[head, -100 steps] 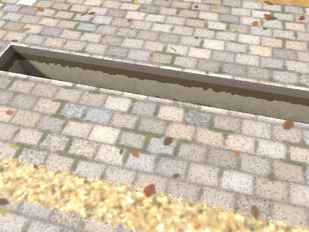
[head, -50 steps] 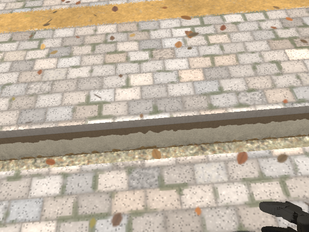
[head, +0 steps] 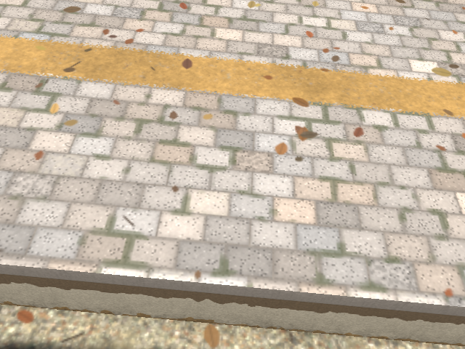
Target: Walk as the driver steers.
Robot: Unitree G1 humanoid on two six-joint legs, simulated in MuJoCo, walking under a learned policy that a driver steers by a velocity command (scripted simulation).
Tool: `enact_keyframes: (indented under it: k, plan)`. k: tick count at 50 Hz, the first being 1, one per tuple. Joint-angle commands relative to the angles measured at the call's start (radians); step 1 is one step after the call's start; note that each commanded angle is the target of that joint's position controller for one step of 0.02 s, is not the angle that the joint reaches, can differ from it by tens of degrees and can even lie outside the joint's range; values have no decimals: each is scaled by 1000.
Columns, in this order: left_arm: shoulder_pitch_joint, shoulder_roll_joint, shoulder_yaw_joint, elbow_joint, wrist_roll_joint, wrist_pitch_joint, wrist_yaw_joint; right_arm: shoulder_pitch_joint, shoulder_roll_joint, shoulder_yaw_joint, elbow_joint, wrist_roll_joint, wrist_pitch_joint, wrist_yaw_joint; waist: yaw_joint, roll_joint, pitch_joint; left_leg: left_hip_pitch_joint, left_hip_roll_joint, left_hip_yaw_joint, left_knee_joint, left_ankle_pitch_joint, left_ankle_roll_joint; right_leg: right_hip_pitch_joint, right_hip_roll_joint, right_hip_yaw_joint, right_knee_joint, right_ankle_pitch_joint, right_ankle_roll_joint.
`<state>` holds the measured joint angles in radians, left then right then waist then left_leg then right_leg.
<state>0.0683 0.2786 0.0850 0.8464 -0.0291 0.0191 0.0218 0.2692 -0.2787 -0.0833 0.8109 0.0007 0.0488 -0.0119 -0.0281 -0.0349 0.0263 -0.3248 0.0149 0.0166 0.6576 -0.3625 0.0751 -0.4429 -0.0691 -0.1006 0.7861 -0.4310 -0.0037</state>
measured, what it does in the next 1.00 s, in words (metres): walks ahead: right foot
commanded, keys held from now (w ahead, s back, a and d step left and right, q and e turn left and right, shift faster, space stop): w+q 0.02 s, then w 0.92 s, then w+e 0.06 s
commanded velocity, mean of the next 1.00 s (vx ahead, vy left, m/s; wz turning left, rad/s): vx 0.44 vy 0.00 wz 0.13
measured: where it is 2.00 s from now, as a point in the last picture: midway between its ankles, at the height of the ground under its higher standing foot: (201, 160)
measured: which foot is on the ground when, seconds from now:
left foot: down 0.00-0.46, up 0.48-1.00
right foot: up 0.00-0.42, down 0.44-1.00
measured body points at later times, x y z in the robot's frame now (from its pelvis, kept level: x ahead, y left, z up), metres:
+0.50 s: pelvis +0.21 -0.03 +0.00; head +0.22 -0.03 +0.45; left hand +0.35 +0.24 -0.10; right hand +0.22 -0.32 -0.14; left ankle +0.02 +0.09 -0.68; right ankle +0.26 -0.14 -0.73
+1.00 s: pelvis +0.51 +0.05 -0.03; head +0.55 +0.05 +0.42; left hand +0.34 +0.29 -0.14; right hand +0.81 -0.13 -0.09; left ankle +0.79 +0.24 -0.67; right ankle +0.26 -0.14 -0.73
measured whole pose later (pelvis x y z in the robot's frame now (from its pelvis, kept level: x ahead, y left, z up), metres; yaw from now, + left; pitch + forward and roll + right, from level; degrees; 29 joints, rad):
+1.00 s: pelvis +0.51 +0.05 -0.03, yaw +5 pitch +2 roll +0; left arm 0.65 0.25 0.05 0.94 -0.06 -0.07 0.04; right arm -0.07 -0.26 -0.04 0.68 0.03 -0.10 0.08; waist 0.11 0.02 0.03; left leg -0.89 0.07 -0.03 0.68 0.19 0.03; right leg 0.32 -0.09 0.01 0.16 -0.52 0.04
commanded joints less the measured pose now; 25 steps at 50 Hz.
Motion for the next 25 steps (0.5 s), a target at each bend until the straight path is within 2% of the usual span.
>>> enact_keyframes:
  k: [1,2,3,4,7,9,10,12,13,14,18,19,20,21,22,23,24,25]
  plan:
    - [-142,144,36,-132,-17,-60,-9,55,-213,-41,-55,-17,-74,-14,-4,239,85,194,317,-656,-561,-436,196,-458,25,181,218,40,-25]
    - [-85,150,43,-90,4,-64,-6,25,-177,-30,-57,0,-84,-18,19,203,54,213,276,-555,-525,-322,144,-415,6,181,194,129,-14]
    - [-65,136,42,-69,26,-68,-7,33,-149,-21,-45,13,-85,-20,18,193,31,225,240,-473,-515,-250,115,-372,1,173,158,197,1]
    - [-63,114,39,-57,30,-72,-15,64,-125,-13,-34,14,-88,-20,14,184,12,237,215,-422,-515,-191,102,-337,6,162,140,261,9]
    - [-106,75,28,-57,16,-79,-31,149,-114,-5,-8,8,-99,-24,-10,158,7,300,196,-335,-516,-40,95,-326,14,147,33,382,21]
    - [-130,66,21,-62,18,-83,-38,173,-125,-7,-2,6,-100,-26,-25,160,17,311,193,-302,-518,17,94,-315,13,146,-39,439,27]
    - [-173,62,19,-82,28,-86,-43,186,-135,-9,5,1,-91,-32,-44,146,22,326,194,-297,-517,77,86,-322,15,151,-81,468,25]
    - [-185,56,12,-96,21,-94,-51,191,-142,-11,11,3,-85,-37,-51,160,38,326,196,-269,-507,146,86,-305,12,151,-144,493,29]
    - [-190,46,7,-102,20,-94,-56,196,-138,-11,13,1,-84,-37,-58,168,34,287,180,-236,-504,191,89,-245,26,124,-139,494,38]
    - [-174,32,-1,-97,19,-98,-62,209,-128,-10,18,-11,-80,-24,-56,181,19,252,178,-222,-487,240,101,-184,27,116,-88,491,39]
    - [-142,63,-8,-99,18,-114,-70,194,-143,-19,10,0,-81,-1,-44,181,71,206,183,-219,-445,279,114,-71,49,75,-115,341,20]
    - [-107,83,-4,-94,22,-121,-72,188,-160,-25,12,0,-79,-1,-23,189,83,195,195,-228,-424,322,107,-25,53,76,-136,324,9]
    - [-50,100,4,-83,21,-127,-71,175,-160,-27,10,3,-78,-6,9,209,68,212,205,-238,-388,413,99,34,63,77,-164,302,-3]
    - [68,133,21,-48,23,-132,-65,134,-166,-28,4,4,-74,-15,77,207,24,223,187,-220,-278,626,81,157,88,72,-223,333,-25]
    - [192,170,40,-11,32,-135,-60,116,-152,-23,3,3,-73,-23,133,142,-52,202,136,-167,-105,708,53,310,82,77,-291,361,-58]
    - [321,251,54,6,47,-136,-57,183,-94,-2,-20,-20,-72,-25,132,-64,-215,9,60,-131,224,387,13,618,-132,327,-278,402,-148]
    - [374,245,46,25,33,-130,-70,296,9,19,-9,-11,-89,-14,75,-334,-303,-289,-106,-135,553,-229,-44,804,-271,677,-363,307,-295]
    - [404,170,30,45,14,-136,-77,246,-77,-4,-2,34,-113,-8,119,-278,-237,-434,-103,-214,692,-216,-33,740,-289,803,-489,143,-339]
Keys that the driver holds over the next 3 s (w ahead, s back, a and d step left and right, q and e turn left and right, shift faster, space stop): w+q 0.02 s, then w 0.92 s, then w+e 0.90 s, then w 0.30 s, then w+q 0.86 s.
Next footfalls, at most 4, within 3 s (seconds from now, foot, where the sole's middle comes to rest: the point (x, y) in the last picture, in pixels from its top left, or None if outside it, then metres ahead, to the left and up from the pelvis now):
0.44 right None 0.30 -0.13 -0.76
1.06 left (139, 241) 0.84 0.25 -0.76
1.70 right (226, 182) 1.10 -0.04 -0.76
2.22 left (211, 107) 1.51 0.02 -0.76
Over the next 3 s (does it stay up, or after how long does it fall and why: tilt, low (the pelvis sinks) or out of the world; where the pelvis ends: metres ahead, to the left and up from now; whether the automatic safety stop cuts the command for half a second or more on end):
stays up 1.70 -0.15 0.02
